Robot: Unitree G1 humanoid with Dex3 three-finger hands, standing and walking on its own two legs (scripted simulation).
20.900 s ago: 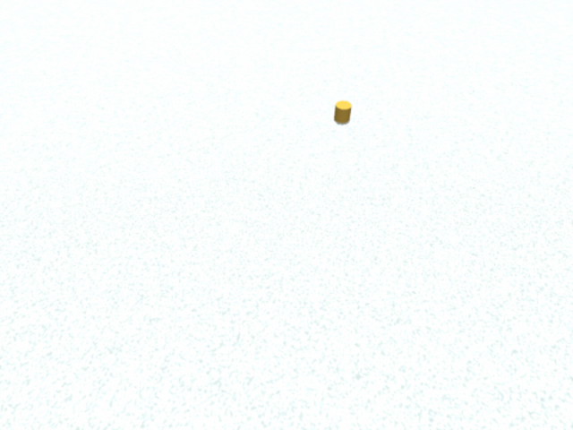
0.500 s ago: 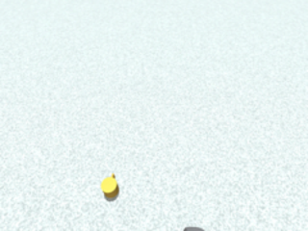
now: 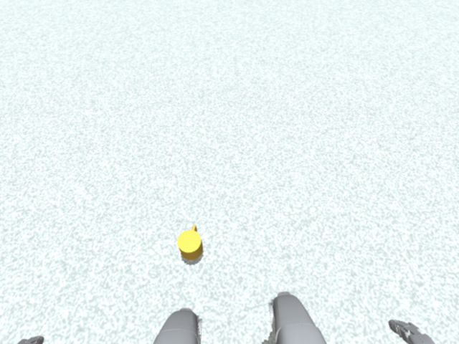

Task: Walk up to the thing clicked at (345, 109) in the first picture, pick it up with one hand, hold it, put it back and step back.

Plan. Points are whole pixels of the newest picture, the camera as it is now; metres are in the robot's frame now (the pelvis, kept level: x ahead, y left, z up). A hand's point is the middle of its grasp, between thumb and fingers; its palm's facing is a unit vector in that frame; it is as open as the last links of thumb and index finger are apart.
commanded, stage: walk up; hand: left
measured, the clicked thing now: (191, 241) +0.53 +0.18 -0.67
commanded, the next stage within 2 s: none
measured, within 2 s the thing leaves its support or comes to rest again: neither
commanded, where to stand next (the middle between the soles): +0.11 -0.05 m, yaw -3 degrees
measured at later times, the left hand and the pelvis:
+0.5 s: hand out of the picture +0.05 +0.19 -0.10, palm faces -0.06 -0.91 -0.40, open 7.3 cm; pelvis +0.01 -0.09 +0.04, yaw -4 degrees
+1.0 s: hand out of the picture +0.11 +0.25 -0.11, palm faces +0.01 -0.89 -0.46, open 7.3 cm; pelvis +0.02 -0.04 +0.02, yaw +1 degrees
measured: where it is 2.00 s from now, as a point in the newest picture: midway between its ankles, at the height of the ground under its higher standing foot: outside the picture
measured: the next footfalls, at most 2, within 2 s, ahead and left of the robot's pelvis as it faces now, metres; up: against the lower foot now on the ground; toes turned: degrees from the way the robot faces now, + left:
right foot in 0.32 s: +0.04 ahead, -0.22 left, +0.00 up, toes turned -6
left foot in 0.82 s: +0.12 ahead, +0.11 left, +0.00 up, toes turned -2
